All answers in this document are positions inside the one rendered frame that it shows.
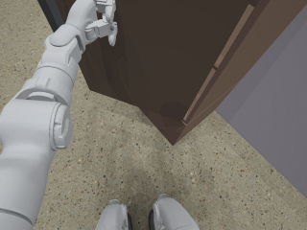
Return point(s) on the left robot thigh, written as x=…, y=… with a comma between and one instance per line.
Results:
x=114, y=217

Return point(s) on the handle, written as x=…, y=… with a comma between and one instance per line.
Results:
x=52, y=14

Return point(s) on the robot left hand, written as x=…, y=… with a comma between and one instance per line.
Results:
x=83, y=16

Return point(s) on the robot left upper arm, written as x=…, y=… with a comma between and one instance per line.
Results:
x=31, y=133

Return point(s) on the robot left forearm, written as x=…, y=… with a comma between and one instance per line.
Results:
x=57, y=70

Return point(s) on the cupboard door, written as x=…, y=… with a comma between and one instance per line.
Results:
x=163, y=52

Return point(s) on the robot right shin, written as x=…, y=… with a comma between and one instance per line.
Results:
x=156, y=227

